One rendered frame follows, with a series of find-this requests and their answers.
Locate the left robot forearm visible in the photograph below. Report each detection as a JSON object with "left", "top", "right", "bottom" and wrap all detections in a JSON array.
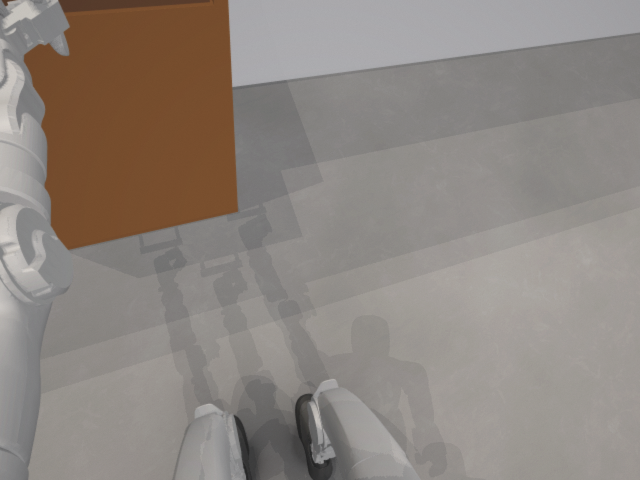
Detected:
[{"left": 0, "top": 39, "right": 51, "bottom": 225}]

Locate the robot left hand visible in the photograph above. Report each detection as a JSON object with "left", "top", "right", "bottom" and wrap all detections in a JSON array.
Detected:
[{"left": 0, "top": 0, "right": 70, "bottom": 61}]

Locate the cabinet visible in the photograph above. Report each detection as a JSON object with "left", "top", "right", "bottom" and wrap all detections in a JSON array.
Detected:
[{"left": 24, "top": 0, "right": 238, "bottom": 250}]

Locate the robot right foot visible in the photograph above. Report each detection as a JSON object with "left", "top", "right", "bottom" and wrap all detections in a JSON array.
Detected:
[{"left": 295, "top": 394, "right": 333, "bottom": 480}]

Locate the left robot shin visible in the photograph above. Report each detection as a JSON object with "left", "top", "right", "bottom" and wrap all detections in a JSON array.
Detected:
[{"left": 184, "top": 404, "right": 246, "bottom": 480}]

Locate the left robot upper arm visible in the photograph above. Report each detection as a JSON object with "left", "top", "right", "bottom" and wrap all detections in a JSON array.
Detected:
[{"left": 0, "top": 203, "right": 74, "bottom": 480}]

